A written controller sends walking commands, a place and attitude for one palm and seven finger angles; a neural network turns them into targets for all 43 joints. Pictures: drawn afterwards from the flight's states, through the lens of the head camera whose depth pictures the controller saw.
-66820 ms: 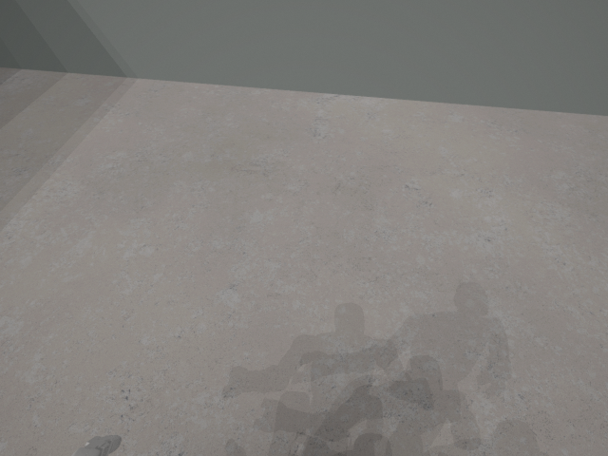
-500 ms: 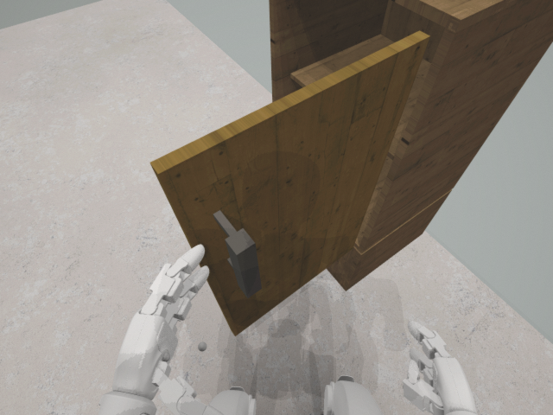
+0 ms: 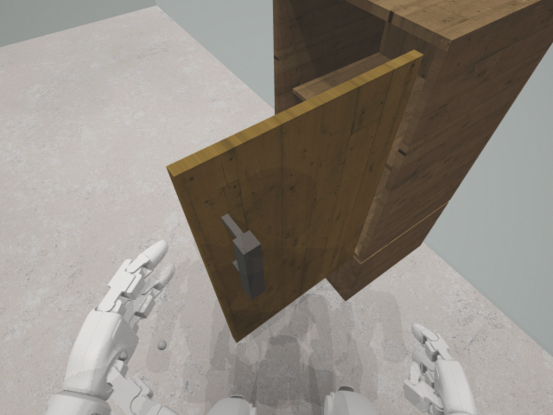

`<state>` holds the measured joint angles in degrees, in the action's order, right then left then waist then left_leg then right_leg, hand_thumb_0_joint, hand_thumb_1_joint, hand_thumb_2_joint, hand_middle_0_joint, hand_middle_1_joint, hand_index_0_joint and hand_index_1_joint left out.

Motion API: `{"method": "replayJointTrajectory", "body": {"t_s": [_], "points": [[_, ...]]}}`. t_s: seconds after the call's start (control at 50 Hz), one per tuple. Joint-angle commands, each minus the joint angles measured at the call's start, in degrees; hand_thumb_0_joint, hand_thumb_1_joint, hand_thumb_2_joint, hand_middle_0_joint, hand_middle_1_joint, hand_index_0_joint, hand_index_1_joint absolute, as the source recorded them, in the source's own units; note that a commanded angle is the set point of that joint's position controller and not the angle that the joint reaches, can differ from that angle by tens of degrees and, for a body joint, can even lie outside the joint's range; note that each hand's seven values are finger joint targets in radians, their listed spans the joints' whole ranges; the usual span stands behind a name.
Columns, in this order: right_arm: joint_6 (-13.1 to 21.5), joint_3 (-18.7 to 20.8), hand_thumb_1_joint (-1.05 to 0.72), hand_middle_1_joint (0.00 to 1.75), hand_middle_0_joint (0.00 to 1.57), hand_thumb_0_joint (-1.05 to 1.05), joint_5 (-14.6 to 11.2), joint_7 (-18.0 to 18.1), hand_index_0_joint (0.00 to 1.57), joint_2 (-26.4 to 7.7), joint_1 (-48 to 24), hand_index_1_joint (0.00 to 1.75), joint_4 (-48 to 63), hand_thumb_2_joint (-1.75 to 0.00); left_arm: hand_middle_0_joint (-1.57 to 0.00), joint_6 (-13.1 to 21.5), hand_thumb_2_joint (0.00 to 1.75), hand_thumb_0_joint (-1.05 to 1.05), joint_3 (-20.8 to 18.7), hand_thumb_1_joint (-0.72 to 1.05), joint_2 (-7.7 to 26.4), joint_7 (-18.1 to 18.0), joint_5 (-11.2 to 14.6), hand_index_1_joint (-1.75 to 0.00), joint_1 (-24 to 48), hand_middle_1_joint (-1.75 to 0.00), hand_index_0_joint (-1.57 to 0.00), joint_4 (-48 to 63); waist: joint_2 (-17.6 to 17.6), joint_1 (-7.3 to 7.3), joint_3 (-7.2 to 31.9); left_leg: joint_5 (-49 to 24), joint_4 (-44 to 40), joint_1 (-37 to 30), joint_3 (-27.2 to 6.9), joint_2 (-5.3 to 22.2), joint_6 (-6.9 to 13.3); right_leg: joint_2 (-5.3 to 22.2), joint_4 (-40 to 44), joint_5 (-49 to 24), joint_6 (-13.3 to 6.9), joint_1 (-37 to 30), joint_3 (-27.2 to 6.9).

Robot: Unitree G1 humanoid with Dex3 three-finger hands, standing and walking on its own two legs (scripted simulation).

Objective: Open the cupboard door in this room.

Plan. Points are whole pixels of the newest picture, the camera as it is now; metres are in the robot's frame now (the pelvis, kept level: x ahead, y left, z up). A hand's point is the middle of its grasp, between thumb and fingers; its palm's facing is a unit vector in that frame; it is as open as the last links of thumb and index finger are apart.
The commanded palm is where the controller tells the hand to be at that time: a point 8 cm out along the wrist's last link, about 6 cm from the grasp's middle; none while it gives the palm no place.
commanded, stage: draw the hand back to the body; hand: left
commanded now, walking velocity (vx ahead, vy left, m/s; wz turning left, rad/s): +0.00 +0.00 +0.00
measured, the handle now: (242, 257) +0.32 +0.07 +0.06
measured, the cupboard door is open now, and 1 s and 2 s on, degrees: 92 92 92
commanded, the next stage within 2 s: step back with the hand held close in 1.36 s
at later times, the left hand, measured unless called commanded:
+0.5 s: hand (66, 318) +0.20 +0.22 +0.15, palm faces +0.22 -0.91 -0.35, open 14.7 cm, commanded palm +0.16 +0.27 +0.18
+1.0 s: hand out of the picture +0.23 +0.27 +0.25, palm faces +0.44 -0.79 -0.43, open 8.9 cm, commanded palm +0.18 +0.31 +0.26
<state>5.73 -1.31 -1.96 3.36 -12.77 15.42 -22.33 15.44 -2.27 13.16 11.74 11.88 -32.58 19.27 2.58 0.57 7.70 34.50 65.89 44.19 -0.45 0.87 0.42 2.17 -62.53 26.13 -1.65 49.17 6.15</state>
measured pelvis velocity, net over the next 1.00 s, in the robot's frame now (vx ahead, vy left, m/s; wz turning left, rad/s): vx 0.04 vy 0.01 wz -0.02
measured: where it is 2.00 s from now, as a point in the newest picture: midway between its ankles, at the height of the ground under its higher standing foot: outside the picture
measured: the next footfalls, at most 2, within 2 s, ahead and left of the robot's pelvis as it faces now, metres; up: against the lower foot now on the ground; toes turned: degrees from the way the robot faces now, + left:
none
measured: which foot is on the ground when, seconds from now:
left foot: down 0.00-1.00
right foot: down 0.00-1.00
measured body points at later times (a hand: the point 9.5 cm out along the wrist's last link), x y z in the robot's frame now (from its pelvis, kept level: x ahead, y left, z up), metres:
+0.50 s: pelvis +0.02 +0.02 +0.05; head +0.02 +0.01 +0.50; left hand +0.18 +0.27 +0.17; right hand +0.20 -0.20 -0.01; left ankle -0.02 +0.11 -0.66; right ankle +0.05 -0.11 -0.66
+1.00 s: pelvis +0.04 +0.01 +0.09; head +0.02 +0.00 +0.53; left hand +0.20 +0.31 +0.27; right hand +0.22 -0.20 +0.01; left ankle -0.02 +0.11 -0.66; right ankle +0.05 -0.11 -0.66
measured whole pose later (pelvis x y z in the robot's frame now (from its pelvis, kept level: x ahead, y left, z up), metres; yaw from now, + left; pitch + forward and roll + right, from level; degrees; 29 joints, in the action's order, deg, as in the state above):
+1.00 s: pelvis +0.04 +0.01 +0.09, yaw -1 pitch -4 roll -1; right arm 8.4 -1.9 0.4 4.2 -13.5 11.8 -35.8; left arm 4.4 -18.8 20.2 -7.0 2.0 -27.4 25.2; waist 4.1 4.3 -0.8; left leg 19.0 24.9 2.1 1.8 -0.1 1.4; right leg 1.0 -24.3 12.2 0.2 8.2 4.2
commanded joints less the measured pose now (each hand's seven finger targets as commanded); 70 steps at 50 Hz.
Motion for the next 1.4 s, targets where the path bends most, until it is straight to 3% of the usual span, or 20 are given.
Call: {"method": "replayJointTrajectory", "body": {"t_s": [0.0, 0.16, 0.26, 0.28, 0.3, 0.32, 0.36, 0.42, 0.46, 0.5, 0.56, 0.64, 0.72, 0.86, 0.94, 0.96, 1.02, 1.16, 1.26, 1.38], "points": [[3.88, 2.78, -0.9, 0.3, 0.2, 0.0, -0.45, 0.77, 0.2, -6.69, -3.54, 0.3, 10.12, -0.9, -0.15, 1.83, 0.3, 0.0, -5.03, -0.5, 4.87, 1.24, 2.99, -0.3, -2.34, -0.3, -0.15, 11.9, -3.48, -0.45, 7.98, -13.94, -13.41, -0.66, -0.88, -2.28, 0.2, -1.68, 14.39, -5.5, 0.45, -18.46, -4.82], [6.15, 2.22, -0.9, 0.3, 0.2, 0.0, -0.61, 0.73, 0.2, -7.02, -4.02, 0.3, 8.82, -0.9, -0.15, 0.88, 0.3, 0.0, -9.19, -0.5, 7.69, 2.65, 4.64, -0.3, -2.11, -0.3, -0.15, 14.4, -0.94, 0.43, 5.72, -17.08, -17.87, -6.06, -1.64, -1.72, -0.02, -2.3, 16.24, -9.34, 0.07, -21.8, -2.99], [7.67, 1.82, -0.9, 0.3, 0.2, 0.0, -0.95, 0.56, 0.2, -7.2, -4.52, 0.3, 7.45, -0.9, -0.16, -0.91, 0.37, 0.0, -10.69, -0.32, 8.43, 3.18, 5.25, -0.3, -1.31, -0.3, -0.16, 15.11, 0.45, 0.66, 4.47, -19.56, -20.56, -9.64, -2.05, -1.32, -0.27, -2.59, 17.79, -12.2, 0.08, -23.78, -1.91], [6.47, 2.39, -0.9, 0.3, 0.2, 0.0, 0.24, 2.36, 0.2, -6.57, -3.67, 0.3, 7.39, -0.9, -0.16, -4.07, 0.39, 0.0, -12.44, -0.29, 15.88, -6.58, -4.29, -0.3, -2.77, -0.3, -0.16, 19.39, 0.21, 3.73, 6.11, -19.42, -24.53, -10.41, -0.88, -0.28, 0.12, -1.05, 20.16, -10.92, -0.31, -27.88, -4.76], [5.99, 1.87, -0.9, 0.3, 0.2, 0.0, 0.56, 2.8, 0.2, -5.37, -3.46, 0.3, 7.27, -0.9, -0.16, -6.8, 0.4, 0.0, -9.42, -0.26, 9.76, -10.85, -5.4, -0.3, -6.11, -0.3, -0.16, 18.7, 1.03, 2.13, 2.34, -17.95, -25.87, -10.58, -0.72, -0.54, -0.19, -0.94, 21.86, -9.68, -0.12, -27.18, -4.18], [5.47, 1.5, -0.9, 0.3, 0.2, 0.0, 0.59, 2.78, 0.2, -5.48, -3.17, 0.3, 6.49, -0.9, -0.16, -8.38, 0.42, 0.0, -7.4, -0.22, 8.07, -13.57, -7.07, -0.3, -5.44, -0.3, -0.16, 19.17, 3.38, 1.68, 0.15, -17.87, -26.8, -11.46, -0.81, -0.23, -0.23, -0.79, 22.5, -9.32, -0.07, -27.26, -3.67], [4.97, 1.43, -0.9, 0.3, 0.2, 0.0, 0.77, 3.08, 0.2, -5.72, -3.97, 0.3, 5.31, -0.9, -0.16, -9.98, 0.45, 0.0, -8.36, -0.15, 9.51, -16.96, -8.87, -0.3, -4.15, -0.3, -0.16, 19.28, -0.33, 1.72, -0.64, -20.23, -28.25, -13.88, -1.37, 0.25, 0.1, -1.0, 24.33, -10.84, -0.05, -28.91, -2.94], [5.38, 0.89, -0.9, 0.3, 0.2, 0.0, 1.19, 3.35, 0.2, -6.07, -4.5, 0.3, 4.16, -0.9, -0.17, -10.31, 0.5, 0.0, -8.77, -0.05, 10.48, -19.19, -10.36, -0.3, -1.33, -0.3, -0.17, 20.58, 1.5, 1.46, -1.42, -22.21, -31.33, -18.13, -1.68, 0.47, 0.04, -0.83, 26.29, -11.85, 0.18, -31.24, -2.73], [5.88, 0.88, -0.9, 0.3, 0.2, 0.0, 1.36, 3.46, 0.2, -6.32, -5.17, 0.3, 2.94, -0.9, -0.17, -10.36, 0.52, 0.0, -10.3, 0.02, 11.76, -20.12, -10.84, -0.3, -0.26, -0.3, -0.17, 19.8, 0.6, 1.89, -1.72, -23.64, -33.29, -20.33, -1.7, 0.53, 0.08, -0.86, 28.13, -13.07, 0.08, -33.76, -2.67], [6.21, 0.77, -0.9, 0.3, 0.2, 0.0, 1.49, 3.37, 0.2, -6.16, -5.63, 0.3, 2.03, -0.9, -0.17, -10.16, 0.55, 0.0, -10.42, 0.09, 11.11, -20.33, -10.94, -0.3, 0.23, -0.3, -0.17, 19.2, 0.06, 1.91, -2.6, -24.9, -35.28, -22.48, -1.6, 0.7, -0.01, -0.82, 29.61, -13.87, 0.28, -35.41, -2.53], [7.0, 0.68, -0.9, 0.3, 0.2, 0.0, 1.75, 3.02, 0.2, -6.41, -6.48, 0.3, 0.41, -0.9, -0.18, -9.78, 0.6, 0.0, -12.02, 0.2, 12.1, -20.47, -11.08, -0.3, 1.36, -0.3, -0.18, 19.24, 2.35, 2.46, -2.85, -31.17, -37.63, -25.78, -1.77, 0.95, -0.7, -0.74, 31.4, -17.53, 0.12, -38.77, -2.39], [7.14, 0.93, -0.9, 0.3, 0.2, 0.0, 1.92, 2.34, 0.2, -6.26, -7.55, 0.3, -1.12, -0.9, -0.18, -9.24, 0.66, 0.0, -14.17, 0.34, 12.43, -20.1, -10.76, -0.3, 2.21, -0.3, -0.18, 18.2, -0.09, 2.85, -3.95, -35.04, -40.38, -29.01, -1.34, 1.35, -1.01, -0.98, 33.99, -20.43, 0.28, -41.95, -2.47], [6.76, 1.11, -0.9, 0.3, 0.2, 0.0, 2.16, 1.88, 0.2, -6.24, -8.47, 0.3, -2.37, -0.9, -0.19, -8.56, 0.72, 0.0, -17.15, 0.48, 13.64, -19.87, -10.37, -0.3, 3.32, -0.3, -0.19, 18.01, 0.43, 3.42, -3.6, -39.05, -42.43, -31.52, -0.8, 1.41, -1.26, -0.98, 35.96, -23.88, 0.19, -45.48, -2.63], [6.06, 1.57, -0.9, 0.3, 0.2, 0.0, 2.25, 1.32, 0.2, -6.57, -9.82, 0.3, -3.96, -0.9, -0.19, -7.73, 0.82, 0.0, -21.95, 0.73, 16.49, -19.74, -10.02, -0.3, 8.0, -0.3, -0.19, 18.44, 3.32, 3.69, -4.37, -41.2, -44.24, -34.77, 0.14, 1.34, -1.2, -1.12, 38.8, -26.33, 0.09, -47.72, -3.36], [5.55, 1.94, -0.9, 0.3, 0.2, 0.0, 2.29, 1.21, 0.2, -6.33, -9.93, 0.3, -4.56, -0.9, -0.2, -7.29, 0.88, 0.0, -24.67, 0.87, 17.59, -19.86, -9.46, -0.3, 9.83, -0.3, -0.2, 17.75, 0.76, 3.78, -3.81, -41.19, -44.99, -36.31, 0.57, 1.33, -0.79, -1.15, 39.71, -27.34, 0.31, -48.5, -3.59], [5.41, 1.97, -0.9, 0.3, 0.2, 0.0, 2.23, 1.21, 0.2, -6.55, -10.34, 0.3, -4.79, -0.9, -0.2, -7.26, 0.9, 0.0, -25.46, 0.9, 18.25, -19.83, -9.43, -0.3, 10.54, -0.3, -0.2, 17.56, 1.78, 3.92, -4.09, -40.86, -45.12, -36.34, 0.59, 1.3, -0.72, -1.17, 40.11, -27.17, 0.17, -48.73, -3.75], [4.6, 2.28, -0.9, 0.3, 0.2, 0.0, 2.05, 0.71, 0.2, -6.51, -10.34, 0.3, -4.98, -0.9, -0.2, -7.41, 0.9, 0.0, -22.26, 0.9, 14.45, -19.08, -9.2, -0.3, 8.48, -0.3, -0.2, 14.34, 0.24, 3.49, -6.18, -39.73, -45.77, -36.45, 0.94, 1.52, -0.36, -1.13, 40.83, -26.33, 0.49, -47.64, -3.67], [4.3, 2.45, -0.9, 0.3, 0.2, 0.0, 2.13, 1.01, 0.2, -6.51, -11.65, 0.3, -4.85, -0.9, -0.2, -6.79, 0.9, 0.0, -24.19, 0.9, 17.65, -19.31, -9.33, -0.3, 10.18, -0.3, -0.2, 16.34, 0.54, 3.94, -4.88, -33.59, -46.28, -36.64, 1.15, 0.84, 0.35, -1.17, 41.97, -23.92, 0.26, -48.62, -4.52], [5.09, 2.23, -0.9, 0.3, 0.2, 0.0, 2.15, 1.5, 0.2, -6.26, -12.04, 0.3, -5.36, -0.9, -0.2, -6.31, 0.9, 0.0, -24.12, 0.9, 17.9, -19.68, -9.6, -0.3, 11.57, -0.3, -0.2, 16.31, 1.86, 3.78, -7.01, -29.59, -46.78, -36.22, 1.16, 0.51, 0.5, -1.18, 43.34, -20.77, 0.17, -47.5, -4.94], [5.73, 2.45, -0.9, 0.3, 0.2, 0.0, 2.21, 1.56, 0.2, -5.98, -12.07, 0.3, -5.91, -0.9, -0.2, -5.81, 0.9, 0.0, -23.27, 0.9, 16.51, -19.54, -9.35, -0.3, 10.41, -0.3, -0.2, 14.74, 0.27, 3.7, -6.89, -28.7, -46.71, -36.76, 1.76, 0.39, 0.96, -0.93, 44.21, -20.04, 0.53, -47.47, -5.4]]}}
